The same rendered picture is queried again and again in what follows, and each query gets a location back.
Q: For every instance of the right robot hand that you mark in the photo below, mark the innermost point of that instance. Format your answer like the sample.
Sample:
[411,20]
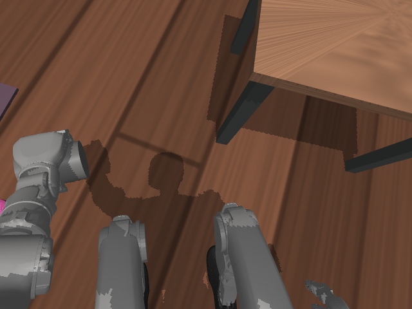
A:
[325,295]

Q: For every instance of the coffee table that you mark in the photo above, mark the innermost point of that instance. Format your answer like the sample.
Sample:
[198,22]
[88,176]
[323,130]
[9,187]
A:
[352,52]

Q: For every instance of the right robot foot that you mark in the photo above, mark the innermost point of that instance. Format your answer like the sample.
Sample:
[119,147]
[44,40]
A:
[214,279]

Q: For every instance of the left robot arm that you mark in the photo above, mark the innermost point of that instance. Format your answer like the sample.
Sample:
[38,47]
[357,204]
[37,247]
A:
[26,259]

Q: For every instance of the left robot hand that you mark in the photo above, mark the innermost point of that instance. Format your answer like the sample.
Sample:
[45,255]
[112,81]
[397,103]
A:
[49,148]

